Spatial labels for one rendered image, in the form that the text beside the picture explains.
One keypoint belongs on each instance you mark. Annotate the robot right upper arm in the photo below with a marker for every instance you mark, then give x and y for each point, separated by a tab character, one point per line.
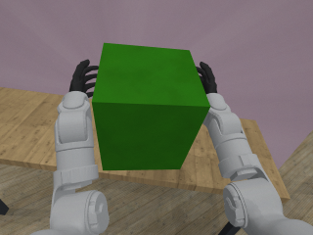
254	206

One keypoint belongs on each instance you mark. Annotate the robot left upper arm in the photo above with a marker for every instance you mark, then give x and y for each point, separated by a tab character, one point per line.
80	213

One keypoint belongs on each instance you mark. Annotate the left robot hand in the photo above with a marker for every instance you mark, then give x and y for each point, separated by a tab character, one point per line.
79	78

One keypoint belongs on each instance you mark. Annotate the right robot hand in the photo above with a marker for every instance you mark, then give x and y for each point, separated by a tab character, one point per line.
207	78

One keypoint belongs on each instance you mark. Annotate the carton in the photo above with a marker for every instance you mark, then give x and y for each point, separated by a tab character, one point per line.
148	105

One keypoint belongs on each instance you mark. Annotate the left robot forearm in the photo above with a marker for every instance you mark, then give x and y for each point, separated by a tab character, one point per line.
74	143

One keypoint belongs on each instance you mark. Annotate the right robot forearm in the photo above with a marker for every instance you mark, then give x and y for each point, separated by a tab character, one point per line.
236	160

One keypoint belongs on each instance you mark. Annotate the table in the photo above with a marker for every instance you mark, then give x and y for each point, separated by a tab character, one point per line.
27	139

